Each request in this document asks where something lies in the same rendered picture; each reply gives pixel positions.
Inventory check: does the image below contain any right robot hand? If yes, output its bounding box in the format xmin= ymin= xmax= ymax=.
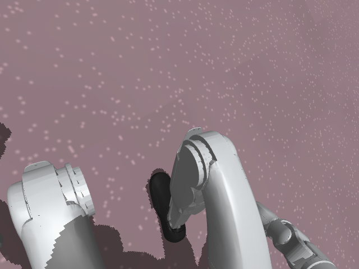
xmin=256 ymin=201 xmax=280 ymax=237

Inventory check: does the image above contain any right robot foot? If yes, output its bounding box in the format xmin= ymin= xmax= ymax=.
xmin=149 ymin=172 xmax=186 ymax=243

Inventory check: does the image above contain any right robot arm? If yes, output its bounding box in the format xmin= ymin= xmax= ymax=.
xmin=266 ymin=219 xmax=337 ymax=269

